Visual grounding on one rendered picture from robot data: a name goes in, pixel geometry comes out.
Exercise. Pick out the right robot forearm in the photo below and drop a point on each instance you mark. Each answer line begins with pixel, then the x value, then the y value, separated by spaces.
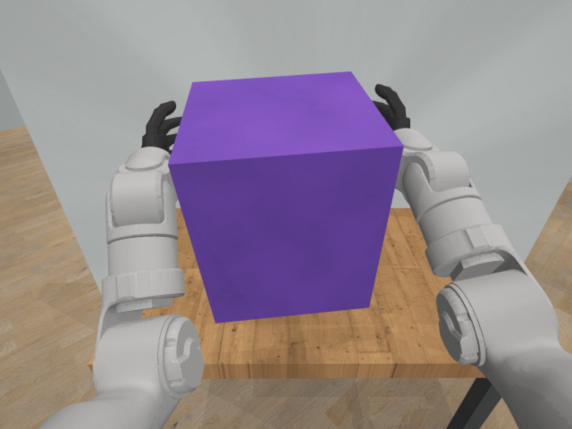
pixel 462 241

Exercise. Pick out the robot right hand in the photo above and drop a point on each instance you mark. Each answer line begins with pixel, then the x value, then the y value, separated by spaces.
pixel 395 112

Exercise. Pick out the robot left upper arm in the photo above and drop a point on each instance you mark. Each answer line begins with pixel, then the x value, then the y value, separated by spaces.
pixel 143 368

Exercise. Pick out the carton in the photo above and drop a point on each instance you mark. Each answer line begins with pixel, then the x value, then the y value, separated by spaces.
pixel 285 185

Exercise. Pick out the robot right upper arm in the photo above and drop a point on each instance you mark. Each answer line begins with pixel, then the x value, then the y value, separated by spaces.
pixel 502 324

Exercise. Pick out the table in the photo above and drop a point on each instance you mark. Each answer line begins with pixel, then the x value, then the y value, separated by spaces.
pixel 397 336

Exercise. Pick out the left robot forearm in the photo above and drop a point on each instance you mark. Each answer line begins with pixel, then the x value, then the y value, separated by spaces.
pixel 141 233

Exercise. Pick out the robot left hand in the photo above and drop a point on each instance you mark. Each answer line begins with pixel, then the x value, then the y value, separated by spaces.
pixel 157 127

